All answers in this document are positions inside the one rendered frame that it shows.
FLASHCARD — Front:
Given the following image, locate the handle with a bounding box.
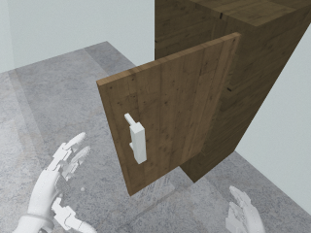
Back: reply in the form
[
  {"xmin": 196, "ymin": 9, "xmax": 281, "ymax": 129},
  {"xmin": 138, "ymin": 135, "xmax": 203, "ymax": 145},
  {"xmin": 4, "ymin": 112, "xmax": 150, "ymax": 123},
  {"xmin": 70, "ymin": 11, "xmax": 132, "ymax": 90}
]
[{"xmin": 124, "ymin": 113, "xmax": 147, "ymax": 164}]

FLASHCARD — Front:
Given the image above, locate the robot right hand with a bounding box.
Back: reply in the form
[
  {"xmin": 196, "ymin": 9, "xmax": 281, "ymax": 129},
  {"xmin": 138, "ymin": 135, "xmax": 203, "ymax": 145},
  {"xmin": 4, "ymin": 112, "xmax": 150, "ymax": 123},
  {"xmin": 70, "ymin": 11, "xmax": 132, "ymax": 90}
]
[{"xmin": 225, "ymin": 185, "xmax": 265, "ymax": 233}]

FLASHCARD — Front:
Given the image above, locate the robot left forearm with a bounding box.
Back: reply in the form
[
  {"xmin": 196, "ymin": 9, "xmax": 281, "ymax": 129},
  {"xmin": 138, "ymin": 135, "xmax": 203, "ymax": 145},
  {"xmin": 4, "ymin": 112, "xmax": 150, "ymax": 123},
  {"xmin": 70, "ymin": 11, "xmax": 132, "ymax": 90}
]
[{"xmin": 12, "ymin": 214, "xmax": 54, "ymax": 233}]

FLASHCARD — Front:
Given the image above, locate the cupboard door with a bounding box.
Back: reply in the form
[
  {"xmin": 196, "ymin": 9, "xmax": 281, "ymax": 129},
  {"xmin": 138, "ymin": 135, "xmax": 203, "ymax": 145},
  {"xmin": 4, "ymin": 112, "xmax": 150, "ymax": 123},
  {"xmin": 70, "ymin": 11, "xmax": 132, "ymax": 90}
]
[{"xmin": 96, "ymin": 32, "xmax": 242, "ymax": 196}]

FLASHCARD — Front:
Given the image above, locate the robot left hand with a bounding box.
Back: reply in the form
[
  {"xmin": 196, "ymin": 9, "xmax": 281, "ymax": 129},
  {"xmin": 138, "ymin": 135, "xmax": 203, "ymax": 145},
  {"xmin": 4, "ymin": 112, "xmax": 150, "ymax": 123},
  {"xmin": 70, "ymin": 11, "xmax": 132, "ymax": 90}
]
[{"xmin": 27, "ymin": 132, "xmax": 97, "ymax": 233}]

